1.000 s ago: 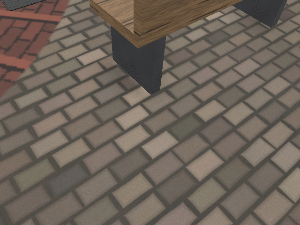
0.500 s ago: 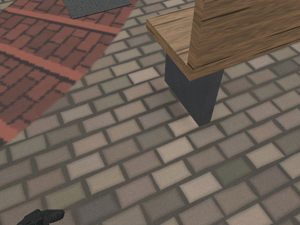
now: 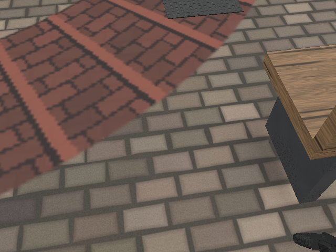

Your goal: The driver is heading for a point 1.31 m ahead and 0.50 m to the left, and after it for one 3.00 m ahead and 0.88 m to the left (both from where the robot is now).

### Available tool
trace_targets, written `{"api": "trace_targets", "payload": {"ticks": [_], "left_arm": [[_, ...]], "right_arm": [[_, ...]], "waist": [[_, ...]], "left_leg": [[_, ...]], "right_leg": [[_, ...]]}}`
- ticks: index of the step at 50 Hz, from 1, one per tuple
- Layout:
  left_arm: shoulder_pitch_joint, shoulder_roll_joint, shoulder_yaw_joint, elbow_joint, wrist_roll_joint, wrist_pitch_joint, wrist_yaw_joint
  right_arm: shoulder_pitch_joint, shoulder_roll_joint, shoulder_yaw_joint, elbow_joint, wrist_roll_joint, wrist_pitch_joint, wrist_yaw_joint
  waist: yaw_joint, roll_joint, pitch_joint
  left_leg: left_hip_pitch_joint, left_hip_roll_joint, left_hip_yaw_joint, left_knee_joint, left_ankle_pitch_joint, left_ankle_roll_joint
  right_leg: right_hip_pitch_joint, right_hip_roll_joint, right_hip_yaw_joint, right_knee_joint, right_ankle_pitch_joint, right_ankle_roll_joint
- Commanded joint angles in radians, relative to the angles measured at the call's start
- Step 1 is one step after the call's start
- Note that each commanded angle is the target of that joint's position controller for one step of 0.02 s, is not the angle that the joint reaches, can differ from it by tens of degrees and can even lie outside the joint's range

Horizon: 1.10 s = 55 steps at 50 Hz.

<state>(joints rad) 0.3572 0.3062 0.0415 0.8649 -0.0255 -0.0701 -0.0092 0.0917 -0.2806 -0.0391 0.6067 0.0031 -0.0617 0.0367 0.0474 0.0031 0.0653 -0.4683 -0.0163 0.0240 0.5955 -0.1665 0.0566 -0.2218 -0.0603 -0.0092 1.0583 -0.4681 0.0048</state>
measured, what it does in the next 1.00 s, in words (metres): walks ahead, turning left: right foot, then left foot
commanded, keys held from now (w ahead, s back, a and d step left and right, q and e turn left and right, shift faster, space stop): w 0.32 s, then w+q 0.68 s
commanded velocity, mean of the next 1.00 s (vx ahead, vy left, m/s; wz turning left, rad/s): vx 0.50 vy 0.00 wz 0.30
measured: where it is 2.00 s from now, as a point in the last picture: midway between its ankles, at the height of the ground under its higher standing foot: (130, 126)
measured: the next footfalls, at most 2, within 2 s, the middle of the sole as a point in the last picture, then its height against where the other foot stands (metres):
right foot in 0.42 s outside the picture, level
left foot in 0.94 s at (147, 194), level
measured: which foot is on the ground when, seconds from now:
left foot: down 0.00-0.44, up 0.46-0.92, down 0.94-1.00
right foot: up 0.00-0.40, down 0.42-0.96, up 0.98-1.00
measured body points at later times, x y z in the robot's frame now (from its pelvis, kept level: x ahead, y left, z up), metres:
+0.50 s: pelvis +0.28 -0.05 +0.00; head +0.32 -0.06 +0.45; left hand +0.45 +0.22 -0.08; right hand +0.33 -0.33 -0.13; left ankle +0.13 +0.09 -0.65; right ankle +0.37 -0.15 -0.72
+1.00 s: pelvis +0.54 +0.03 -0.01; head +0.58 +0.05 +0.44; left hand +0.51 +0.33 -0.13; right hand +0.80 -0.16 -0.09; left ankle +0.61 +0.13 -0.72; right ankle +0.40 -0.15 -0.66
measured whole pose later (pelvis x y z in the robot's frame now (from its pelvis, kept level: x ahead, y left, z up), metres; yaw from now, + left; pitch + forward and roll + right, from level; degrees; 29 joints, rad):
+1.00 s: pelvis +0.54 +0.03 -0.01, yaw +19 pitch +0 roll -1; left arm 0.27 0.32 0.07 0.85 -0.02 -0.05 0.01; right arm 0.14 -0.29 -0.08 0.61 0.02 -0.02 0.04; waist 0.02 0.00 0.08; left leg -0.48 -0.04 0.05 0.66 -0.19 0.09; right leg -0.12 -0.09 -0.11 0.97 -0.51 0.02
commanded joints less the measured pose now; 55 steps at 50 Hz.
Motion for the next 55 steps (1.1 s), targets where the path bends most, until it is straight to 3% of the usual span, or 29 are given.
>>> {"api": "trace_targets", "payload": {"ticks": [1,2,3,6,8,11,14,18,20,21,22,23,24,26,27,28,31,35,40,44,46,47,48,49,50,51,52,53,55], "left_arm": [[-0.106,0.133,0.021,-0.132,0.007,-0.046,0.002],[-0.093,0.133,0.026,-0.126,0.020,-0.035,0.004],[-0.063,0.111,0.022,-0.119,0.014,-0.024,-0.001],[-0.066,0.070,0.012,-0.123,0.017,0.002,0.000],[-0.142,0.067,0.008,-0.150,0.029,0.005,0.003],[-0.239,0.050,-0.003,-0.166,0.027,-0.005,-0.012],[-0.322,0.060,-0.007,-0.186,0.017,-0.012,-0.026],[-0.352,0.100,0.004,-0.213,0.019,-0.026,-0.040],[-0.219,0.128,0.021,-0.181,0.027,-0.030,-0.031],[-0.061,0.180,0.043,-0.144,0.026,-0.031,-0.016],[0.067,0.287,0.066,-0.133,0.050,-0.027,-0.002],[0.117,0.248,0.060,-0.110,0.045,-0.020,-0.010],[0.062,0.182,0.041,-0.119,0.034,-0.017,-0.010],[-0.064,0.118,0.026,-0.129,0.033,-0.017,-0.007],[-0.103,0.088,0.018,-0.129,0.037,-0.024,-0.005],[-0.126,0.079,0.016,-0.129,0.049,-0.032,-0.007],[-0.141,0.093,0.027,-0.107,0.043,-0.052,-0.004],[-0.118,0.135,0.043,-0.089,0.041,-0.043,0.012],[-0.077,0.165,0.057,-0.062,0.017,-0.012,0.024],[-0.082,0.212,0.076,-0.057,-0.007,0.018,0.026],[-0.087,0.245,0.094,-0.061,-0.032,0.029,0.030],[-0.082,0.218,0.085,-0.058,-0.026,0.026,0.031],[-0.042,0.111,0.053,-0.081,0.029,0.015,0.026],[-0.017,0.044,0.025,-0.142,0.035,-0.017,0.015],[-0.151,0.132,0.040,-0.166,0.000,-0.048,0.000],[-0.211,0.141,0.042,-0.192,-0.024,-0.065,-0.006],[-0.213,0.128,0.042,-0.184,-0.010,-0.072,0.001],[-0.193,0.145,0.048,-0.164,0.023,-0.068,0.008],[-0.162,0.141,0.054,-0.154,0.032,-0.046,0.008]], "right_arm": [[0.200,-0.155,-0.052,0.005,0.004,-0.009,-0.007],[0.160,-0.126,-0.043,0.002,-0.003,-0.013,-0.005],[0.142,-0.115,-0.041,0.000,-0.012,-0.014,-0.005],[0.131,-0.136,-0.048,0.028,-0.005,-0.033,-0.008],[0.141,-0.146,-0.050,0.048,-0.004,-0.037,-0.017],[0.171,-0.161,-0.054,0.070,-0.005,-0.027,-0.028],[0.229,-0.192,-0.062,0.108,0.008,-0.027,-0.026],[0.260,-0.207,-0.068,0.150,0.020,-0.011,-0.032],[0.236,-0.207,-0.067,0.148,0.016,0.010,-0.033],[0.248,-0.164,-0.049,0.140,0.005,0.012,-0.032],[0.331,-0.067,-0.019,0.108,-0.003,-0.001,-0.029],[0.354,-0.062,-0.014,0.114,0.022,-0.020,-0.029],[0.284,-0.168,-0.041,0.110,0.048,-0.025,-0.027],[0.181,-0.167,-0.044,0.085,0.041,-0.021,-0.037],[0.179,-0.156,-0.050,0.089,0.032,-0.009,-0.042],[0.204,-0.140,-0.051,0.091,0.028,0.005,-0.040],[0.200,-0.088,-0.046,0.084,0.025,0.041,-0.040],[0.144,-0.065,-0.044,0.053,0.015,0.040,-0.025],[-0.020,-0.027,-0.027,-0.015,0.015,0.027,0.013],[-0.012,-0.075,-0.047,-0.052,0.016,0.036,0.026],[0.140,-0.115,-0.077,-0.031,0.006,0.052,0.018],[0.308,-0.170,-0.108,0.013,0.003,0.059,0.003],[0.391,-0.260,-0.132,0.030,0.015,0.067,-0.017],[0.334,-0.327,-0.134,-0.009,0.020,0.047,-0.013],[0.338,-0.236,-0.106,-0.017,0.024,0.022,-0.001],[0.314,-0.198,-0.092,-0.004,0.015,0.004,-0.001],[0.255,-0.172,-0.086,-0.011,0.017,0.000,-0.003],[0.195,-0.139,-0.074,-0.020,0.015,-0.005,-0.006],[0.155,-0.128,-0.067,-0.031,0.001,-0.013,-0.016]], "waist": [[-0.111,0.065,-0.180],[-0.074,0.077,-0.144],[-0.049,0.085,-0.138],[-0.019,0.064,-0.091],[-0.034,0.053,-0.051],[-0.075,0.054,-0.019],[-0.111,0.052,0.003],[-0.095,0.050,0.009],[-0.017,0.058,-0.073],[0.050,0.026,-0.191],[0.056,-0.162,-0.370],[0.067,-0.311,-0.454],[0.079,-0.194,-0.311],[0.035,-0.092,-0.136],[0.005,-0.101,-0.097],[-0.021,-0.119,-0.088],[-0.043,-0.100,-0.044],[-0.035,-0.061,-0.007],[0.025,-0.046,0.041],[-0.012,-0.082,0.001],[-0.110,-0.076,-0.083],[-0.193,-0.049,-0.166],[-0.181,0.135,-0.247],[-0.090,0.275,-0.371],[-0.168,0.113,-0.363],[-0.154,0.087,-0.233],[-0.099,0.021,-0.135],[-0.069,0.012,-0.115],[-0.033,0.040,-0.104]], "left_leg": [[0.534,0.284,-0.394,-0.281,0.143,0.206],[0.427,0.252,-0.326,-0.316,0.201,0.193],[0.364,0.239,-0.301,-0.351,0.200,0.202],[0.268,0.232,-0.228,-0.429,0.236,0.225],[0.263,0.212,-0.178,-0.452,0.237,0.211],[0.271,0.175,-0.107,-0.454,0.202,0.174],[0.327,0.212,-0.126,-0.442,0.117,0.168],[0.445,0.268,-0.181,-0.360,0.163,0.139],[0.455,0.218,-0.166,-0.186,0.371,0.105],[0.365,0.151,-0.124,0.033,0.363,0.070],[0.027,0.023,-0.066,0.423,0.061,-0.007],[-0.182,-0.068,-0.161,0.633,-0.416,-0.035],[-0.286,-0.006,-0.209,0.717,-0.379,-0.029],[-0.282,0.085,-0.141,0.667,-0.212,-0.026],[-0.236,0.116,-0.152,0.618,-0.150,-0.029],[-0.176,0.122,-0.152,0.605,-0.122,-0.033],[-0.177,0.133,-0.140,0.534,-0.049,-0.048],[-0.203,0.130,-0.127,0.336,0.133,-0.067],[-0.194,0.121,-0.031,0.101,0.218,-0.042],[-0.111,0.053,0.046,0.048,0.044,0.015],[0.093,-0.026,0.102,0.008,0.004,0.068],[0.348,-0.060,0.074,-0.047,0.053,0.107],[0.615,0.120,-0.217,-0.042,0.128,0.170],[0.837,0.313,-0.807,-0.211,-0.183,0.376],[0.813,0.332,-0.835,-0.323,-0.280,0.333],[0.706,0.308,-0.710,-0.335,-0.252,0.291],[0.552,0.262,-0.585,-0.332,-0.123,0.250],[0.449,0.226,-0.507,-0.341,-0.017,0.233],[0.347,0.189,-0.444,-0.376,0.110,0.233]], "right_leg": [[-0.519,-0.065,0.055,0.180,0.088,-0.017],[-0.449,-0.089,0.061,0.128,0.134,-0.010],[-0.389,-0.096,0.062,0.112,0.156,-0.001],[-0.371,-0.098,0.050,0.018,0.223,0.032],[-0.407,-0.098,0.051,-0.109,0.337,0.044],[-0.371,-0.064,0.025,-0.333,0.514,0.038],[-0.357,-0.040,0.023,-0.445,0.542,0.022],[-0.342,-0.019,0.038,-0.536,0.440,-0.028],[-0.146,0.031,-0.014,-0.588,0.379,-0.061],[0.104,-0.009,0.011,-0.556,0.400,-0.088],[0.493,-0.265,0.367,-0.556,0.305,-0.212],[0.595,-0.366,0.716,-0.734,0.103,-0.294],[0.505,-0.347,0.626,-0.772,-0.029,-0.248],[0.273,-0.284,0.393,-0.814,0.095,-0.190],[0.187,-0.249,0.307,-0.840,0.187,-0.173],[0.128,-0.228,0.243,-0.861,0.261,-0.171],[0.067,-0.214,0.084,-0.913,0.419,-0.185],[0.108,-0.203,-0.038,-0.941,0.509,-0.176],[0.207,-0.222,-0.143,-0.918,0.577,-0.162],[0.324,-0.241,-0.198,-0.772,0.928,-0.134],[0.318,-0.229,-0.235,-0.516,1.157,-0.111],[0.194,-0.195,-0.250,-0.282,1.070,-0.079],[-0.084,-0.127,-0.232,0.024,0.418,-0.034],[-0.446,0.098,-0.043,0.330,-0.157,0.016],[-0.560,0.049,0.117,0.360,-0.104,-0.005],[-0.601,0.013,0.105,0.311,-0.009,-0.030],[-0.563,-0.028,0.103,0.220,0.064,-0.031],[-0.491,-0.057,0.111,0.127,0.116,-0.024],[-0.405,-0.067,0.105,0.062,0.175,0.000]]}}
Velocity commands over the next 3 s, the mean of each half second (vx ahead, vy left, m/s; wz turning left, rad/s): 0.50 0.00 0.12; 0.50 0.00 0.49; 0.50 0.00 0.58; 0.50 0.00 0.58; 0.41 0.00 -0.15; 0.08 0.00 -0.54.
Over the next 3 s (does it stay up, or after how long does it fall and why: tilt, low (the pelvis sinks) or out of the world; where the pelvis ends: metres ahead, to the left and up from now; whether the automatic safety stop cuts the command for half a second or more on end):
stays up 1.23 0.62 0.01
